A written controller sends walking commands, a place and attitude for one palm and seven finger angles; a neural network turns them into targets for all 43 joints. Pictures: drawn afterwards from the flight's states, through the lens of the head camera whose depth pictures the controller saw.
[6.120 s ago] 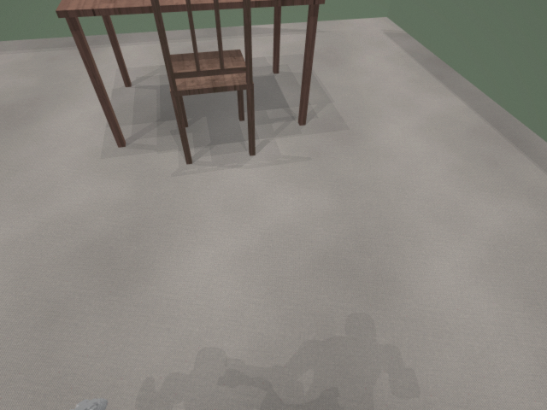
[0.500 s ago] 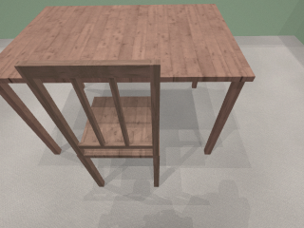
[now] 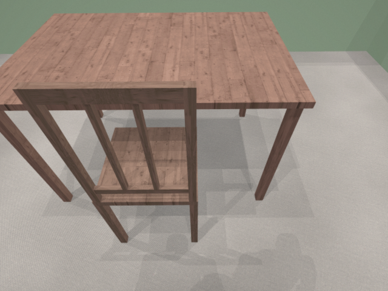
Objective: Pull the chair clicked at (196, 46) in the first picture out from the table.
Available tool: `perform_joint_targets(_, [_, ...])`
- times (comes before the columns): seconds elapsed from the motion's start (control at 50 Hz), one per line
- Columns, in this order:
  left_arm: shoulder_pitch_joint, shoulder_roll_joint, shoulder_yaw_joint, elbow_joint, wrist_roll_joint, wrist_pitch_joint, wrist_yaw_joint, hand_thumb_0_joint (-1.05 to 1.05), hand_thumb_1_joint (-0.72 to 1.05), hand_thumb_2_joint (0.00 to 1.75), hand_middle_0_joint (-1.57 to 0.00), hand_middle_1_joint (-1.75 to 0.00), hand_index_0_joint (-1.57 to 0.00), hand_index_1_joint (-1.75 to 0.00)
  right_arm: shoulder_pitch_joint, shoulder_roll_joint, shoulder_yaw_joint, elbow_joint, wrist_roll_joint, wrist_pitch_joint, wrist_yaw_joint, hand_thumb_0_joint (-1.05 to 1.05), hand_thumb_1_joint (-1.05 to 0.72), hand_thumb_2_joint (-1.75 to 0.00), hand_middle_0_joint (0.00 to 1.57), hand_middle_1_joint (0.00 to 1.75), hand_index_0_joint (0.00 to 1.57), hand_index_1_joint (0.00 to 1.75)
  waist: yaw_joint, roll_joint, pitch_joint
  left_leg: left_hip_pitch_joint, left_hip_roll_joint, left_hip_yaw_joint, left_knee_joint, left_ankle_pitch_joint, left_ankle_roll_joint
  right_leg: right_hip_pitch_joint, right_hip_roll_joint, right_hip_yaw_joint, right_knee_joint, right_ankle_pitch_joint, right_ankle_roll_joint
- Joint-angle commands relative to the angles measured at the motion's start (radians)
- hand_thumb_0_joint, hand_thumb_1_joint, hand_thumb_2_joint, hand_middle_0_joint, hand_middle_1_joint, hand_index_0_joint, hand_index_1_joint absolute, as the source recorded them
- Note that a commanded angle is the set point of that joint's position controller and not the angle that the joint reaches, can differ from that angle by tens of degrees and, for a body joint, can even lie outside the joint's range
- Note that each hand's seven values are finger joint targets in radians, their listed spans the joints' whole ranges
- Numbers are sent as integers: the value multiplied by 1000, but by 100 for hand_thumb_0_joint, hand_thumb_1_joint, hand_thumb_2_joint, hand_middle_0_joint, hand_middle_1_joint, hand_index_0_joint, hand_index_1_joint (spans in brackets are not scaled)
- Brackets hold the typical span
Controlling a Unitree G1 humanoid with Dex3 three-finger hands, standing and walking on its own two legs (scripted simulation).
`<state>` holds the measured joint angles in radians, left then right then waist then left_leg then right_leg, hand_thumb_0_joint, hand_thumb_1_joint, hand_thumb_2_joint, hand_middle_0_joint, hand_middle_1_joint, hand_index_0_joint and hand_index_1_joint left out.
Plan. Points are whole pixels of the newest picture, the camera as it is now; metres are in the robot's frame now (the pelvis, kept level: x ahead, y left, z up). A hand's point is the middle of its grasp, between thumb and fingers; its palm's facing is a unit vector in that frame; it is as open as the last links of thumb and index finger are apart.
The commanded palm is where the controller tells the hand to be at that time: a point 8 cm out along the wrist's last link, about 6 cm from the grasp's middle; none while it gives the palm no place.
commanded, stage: look again from close up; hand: left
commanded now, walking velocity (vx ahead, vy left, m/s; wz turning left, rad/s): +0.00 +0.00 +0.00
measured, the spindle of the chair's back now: (110, 153) +0.48 +0.26 -0.05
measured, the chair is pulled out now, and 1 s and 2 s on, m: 0.00 0.00 0.00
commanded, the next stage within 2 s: raise the hand toward the chair's back in 0.64 s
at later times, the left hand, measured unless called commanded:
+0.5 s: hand out of the picture +0.02 +0.20 -0.17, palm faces +0.01 -0.98 -0.20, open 7.3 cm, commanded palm none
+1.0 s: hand (108, 235) +0.23 +0.19 +0.00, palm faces +0.09 -1.00 -0.01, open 8.0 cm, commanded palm +0.14 +0.25 -0.06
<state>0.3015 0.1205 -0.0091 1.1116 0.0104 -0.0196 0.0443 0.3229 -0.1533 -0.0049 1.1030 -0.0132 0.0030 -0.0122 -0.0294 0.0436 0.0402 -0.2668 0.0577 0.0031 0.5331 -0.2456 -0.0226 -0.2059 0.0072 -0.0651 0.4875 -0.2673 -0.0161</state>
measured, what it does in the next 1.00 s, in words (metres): stands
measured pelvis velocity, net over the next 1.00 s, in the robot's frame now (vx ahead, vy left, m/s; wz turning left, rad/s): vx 0.00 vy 0.02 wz -0.01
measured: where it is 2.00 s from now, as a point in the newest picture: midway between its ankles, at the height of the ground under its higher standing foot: outside the picture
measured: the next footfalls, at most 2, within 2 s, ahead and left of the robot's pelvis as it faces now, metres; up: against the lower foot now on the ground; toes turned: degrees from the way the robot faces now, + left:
none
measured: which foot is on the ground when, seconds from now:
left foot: down 0.00-1.00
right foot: down 0.00-1.00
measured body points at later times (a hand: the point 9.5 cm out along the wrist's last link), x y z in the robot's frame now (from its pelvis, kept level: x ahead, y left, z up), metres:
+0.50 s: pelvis +0.02 +0.03 +0.00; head +0.03 +0.03 +0.45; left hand +0.02 +0.26 -0.16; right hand +0.02 -0.20 -0.16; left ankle +0.02 +0.14 -0.74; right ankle +0.00 -0.11 -0.74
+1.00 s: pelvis +0.00 +0.02 -0.04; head +0.02 +0.02 +0.41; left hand +0.22 +0.24 +0.00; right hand +0.16 -0.23 -0.11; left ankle +0.02 +0.14 -0.74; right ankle +0.00 -0.11 -0.74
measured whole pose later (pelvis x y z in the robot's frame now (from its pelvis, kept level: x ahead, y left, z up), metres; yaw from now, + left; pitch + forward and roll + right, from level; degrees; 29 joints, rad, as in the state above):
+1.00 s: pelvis +0.00 +0.02 -0.04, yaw +0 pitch +9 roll +0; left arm 0.36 0.15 0.10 0.12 -0.19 -0.40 -0.09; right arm 0.21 -0.22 -0.05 0.69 0.00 -0.28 -0.01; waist -0.03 -0.01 -0.13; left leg -0.60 0.01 0.04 0.85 -0.39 0.00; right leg -0.58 -0.06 -0.03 0.87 -0.44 0.02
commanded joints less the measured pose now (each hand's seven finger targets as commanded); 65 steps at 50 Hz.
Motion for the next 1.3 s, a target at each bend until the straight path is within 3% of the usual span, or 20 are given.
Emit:
perform_joint_targets(0.0, [27, 133, 31, -76, 2, -18, 5, 0, 90, 90, -20, -30, -20, -30, 62, -67, -1, -73, -2, -33, -3, 0, -90, -90, 20, 30, 20, 30, 7, 26, 0, -22, 34, -44, -67, 78, 45, -35, -100, 93, -61, 4, -40])
perform_joint_targets(0.06, [51, 121, 25, -68, 3, -9, -1, 0, 90, 90, -20, -30, -20, -30, 44, -75, 2, -85, -1, -33, -7, 0, -90, -90, 20, 30, 20, 30, 22, -31, 71, -62, 33, -62, -109, 37, 55, -43, -88, 91, -69, -26, -30])
perform_joint_targets(0.16, [56, 119, 24, -71, 4, -2, -4, 0, 90, 90, -20, -30, -20, -30, 42, -93, 1, -68, 0, -36, -9, 0, -90, -90, 20, 30, 20, 30, 27, -43, 77, -45, 38, -76, -153, 24, 62, -34, -83, 80, -57, -19, -17])
perform_joint_targets(0.44, [65, 141, 24, -50, 2, -4, -6, 0, 90, 90, -20, -30, -20, -30, 3, -113, 4, -32, 5, -43, -13, 0, -90, -90, 20, 30, 20, 30, 36, -45, -8, 64, 33, -49, -142, 188, 62, 18, -108, 82, -64, 128, 2])
perform_joint_targets(0.7, [69, 137, 21, -30, 4, -1, -4, 0, 90, 90, -20, -30, -20, -30, -18, -107, 3, -10, 6, -39, -16, 0, -90, -90, 20, 30, 20, 30, 35, -42, 21, 77, 30, -41, -147, 206, 58, 14, -113, 83, -80, 159, 5])
perform_joint_targets(0.72, [117, 157, 21, -5, 17, -19, 35, 0, 90, 90, -20, -30, -20, -30, -84, -139, -6, -79, 14, -42, -12, 0, -90, -90, 20, 30, 20, 30, 54, -82, 38, 29, 55, -27, 45, 370, 29, -11, -153, 139, -96, 472, 9])
perform_joint_targets(0.74, [-613, 359, 126, -1620, -192, -228, 36, 0, 88, 89, -20, -30, -20, -30, -35, -284, -35, -411, 53, -188, -48, 0, -90, -90, 20, 30, 20, 30, -65, 139, -468, 322, -37, -17, -81, 447, 38, 64, -50, 10, 28, 429, -10])
perform_joint_targets(0.76, [-422, 407, 189, -1546, -139, -203, 96, 0, 85, 88, -20, -29, -20, -29, -139, -174, 4, -350, 54, -271, -91, 0, -90, -90, 20, 30, 20, 30, -14, 174, -415, 373, 9, 12, -78, 450, 36, -34, -16, 2, 77, 184, -3])
perform_joint_targets(0.78, [79, 87, 10, -1266, -125, -60, 96, 0, 83, 87, -19, -29, -19, -29, -122, -149, -11, -382, 50, -329, -76, 0, -90, -90, 20, 30, 20, 30, 3, 151, -291, 264, 9, -27, -121, 451, 20, -142, -2, -42, 139, 5, -7])
perform_joint_targets(0.8, [126, -39, -61, -1158, -163, -11, 88, 0, 81, 86, -19, -29, -19, -29, -100, -161, -24, -350, 66, -341, -71, 0, -90, -90, 20, 30, 20, 30, -18, 83, -157, 147, -13, -39, -89, 389, 17, -187, -17, -42, 139, -15, 6])
perform_joint_targets(0.84, [44, 38, 20, -1177, -145, -112, 56, 0, 76, 84, -19, -28, -19, -28, -109, -210, -59, -422, 28, -355, -60, 0, -90, -90, 20, 30, 20, 30, -37, -12, -68, -30, -45, -47, 37, 170, 19, -263, -15, -63, 93, 38, 6])
perform_joint_targets(0.88, [281, -29, 43, -978, -158, -232, -29, 0, 71, 82, -18, -27, -18, -27, -137, -199, -74, -482, 14, -348, -35, 0, -90, -90, 20, 30, 20, 30, 18, -257, -83, -197, -50, -32, 143, 108, 10, -345, 4, -96, 188, 17, 1])
perform_joint_targets(0.9, [363, -49, 62, -928, -179, -314, -90, 0, 69, 81, -18, -27, -18, -27, -170, -197, -87, -512, 11, -344, -22, 0, -90, -90, 20, 30, 20, 30, 56, -324, -98, -287, -48, -19, 202, 72, 5, -401, 7, -91, 259, -4, -1])
perform_joint_targets(0.94, [396, -4, 125, -943, -221, -488, -222, 0, 64, 79, -17, -26, -17, -26, -205, -198, -104, -571, 9, -334, 7, 0, -90, -90, 20, 30, 20, 30, 90, -278, -165, -407, -60, 0, 304, 32, -6, -454, 1, -64, 374, -5, -11])
perform_joint_targets(0.98, [391, 86, 213, -918, -233, -599, -332, 0, 60, 77, -17, -25, -17, -25, -231, -201, -113, -635, 20, -317, 33, 0, -90, -90, 20, 30, 20, 30, 108, -106, -209, -466, -72, 20, 385, 22, -8, -487, -12, -32, 464, 16, -27])
perform_joint_targets(1.08, [149, 206, 300, -1248, -281, -557, -314, 0, 48, 72, -16, -23, -16, -23, -245, -194, -105, -773, 34, -269, 1, 0, -90, -90, 20, 30, 20, 30, 104, 4, -388, -552, -81, 38, 485, -115, 28, -526, -14, 66, 495, -158, -11])
perform_joint_targets(1.14, [66, 195, 257, -1484, -274, -610, -260, 0, 41, 69, -15, -22, -15, -22, -191, -172, -95, -758, 24, -269, -24, 0, -90, -90, 20, 30, 20, 30, 49, 92, -450, -495, -61, 16, 542, -55, 46, -567, -6, 74, 508, -90, -12])
perform_joint_targets(1.16, [-1, 198, 228, -1529, -264, -626, -257, 0, 39, 68, -15, -22, -15, -22, -169, -177, -88, -743, 20, -270, -30, 0, -90, -90, 20, 30, 20, 30, 8, 44, -443, -518, -53, 5, 564, -70, 50, -601, 2, 71, 515, -108, -6])
perform_joint_targets(1.22, [-41, 174, 159, -1445, -265, -633, -303, 0, 32, 65, -14, -21, -14, -21, -163, -189, -73, -698, 23, -290, -51, 0, -90, -90, 20, 30, 20, 30, -44, 39, -346, -597, -45, -15, 613, -147, 52, -683, 1, 93, 487, -218, -5])
perform_joint_targets(1.28, [-19, 207, 181, -1329, -294, -552, -383, 0, 25, 62, -13, -20, -13, -20, -163, -205, -63, -683, 40, -306, -72, 0, -90, -90, 20, 30, 20, 30, -36, -11, -345, -648, -46, -22, 621, -192, 56, -662, -3, 119, 452, -303, 0])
